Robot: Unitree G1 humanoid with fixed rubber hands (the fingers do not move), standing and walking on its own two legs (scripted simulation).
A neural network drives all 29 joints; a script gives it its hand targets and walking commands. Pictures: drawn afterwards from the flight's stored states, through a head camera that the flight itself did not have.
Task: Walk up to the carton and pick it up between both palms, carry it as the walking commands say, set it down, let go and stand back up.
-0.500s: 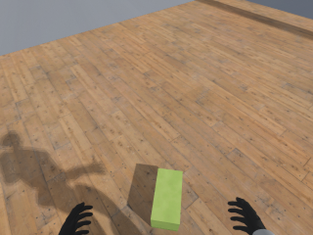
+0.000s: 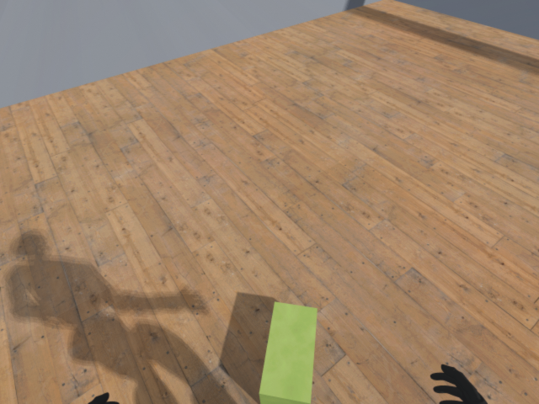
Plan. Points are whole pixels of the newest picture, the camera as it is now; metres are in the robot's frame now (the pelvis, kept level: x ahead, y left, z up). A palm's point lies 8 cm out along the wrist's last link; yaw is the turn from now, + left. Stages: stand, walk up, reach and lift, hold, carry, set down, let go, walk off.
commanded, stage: stand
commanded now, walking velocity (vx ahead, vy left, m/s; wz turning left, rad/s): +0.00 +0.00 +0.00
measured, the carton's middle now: (289, 355) +0.43 -0.05 -0.69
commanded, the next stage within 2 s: none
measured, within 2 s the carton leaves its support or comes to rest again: neither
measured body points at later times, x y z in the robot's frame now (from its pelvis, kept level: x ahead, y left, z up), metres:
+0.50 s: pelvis -0.01 +0.00 +0.01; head -0.01 -0.01 +0.46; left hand +0.11 +0.30 -0.10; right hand +0.12 -0.31 -0.10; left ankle -0.03 +0.11 -0.74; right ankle -0.05 -0.10 -0.74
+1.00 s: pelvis -0.03 +0.00 +0.01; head -0.03 +0.00 +0.46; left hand +0.07 +0.31 -0.11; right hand +0.08 -0.31 -0.11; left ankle -0.03 +0.11 -0.74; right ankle -0.05 -0.10 -0.74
